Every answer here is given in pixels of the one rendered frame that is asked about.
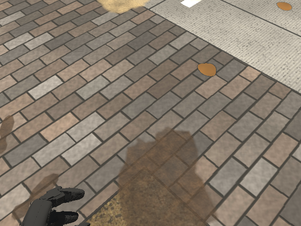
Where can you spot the left robot hand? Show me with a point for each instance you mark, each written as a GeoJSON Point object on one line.
{"type": "Point", "coordinates": [40, 211]}

